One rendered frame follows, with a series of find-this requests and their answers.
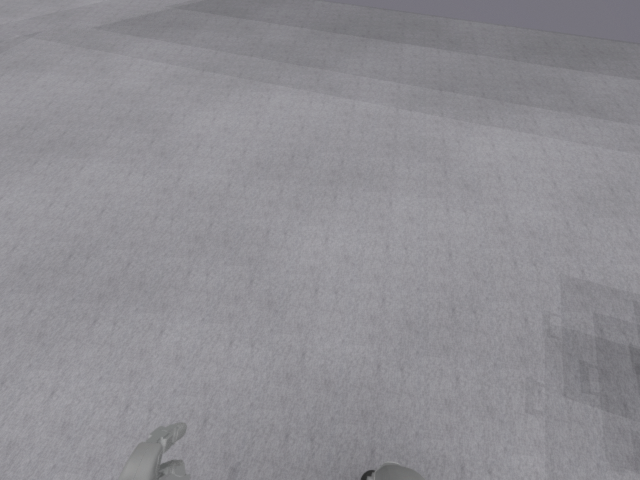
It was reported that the robot left hand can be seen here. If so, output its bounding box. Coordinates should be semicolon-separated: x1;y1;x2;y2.
118;422;191;480

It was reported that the right robot shin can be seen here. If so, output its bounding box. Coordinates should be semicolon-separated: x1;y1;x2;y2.
375;461;400;473

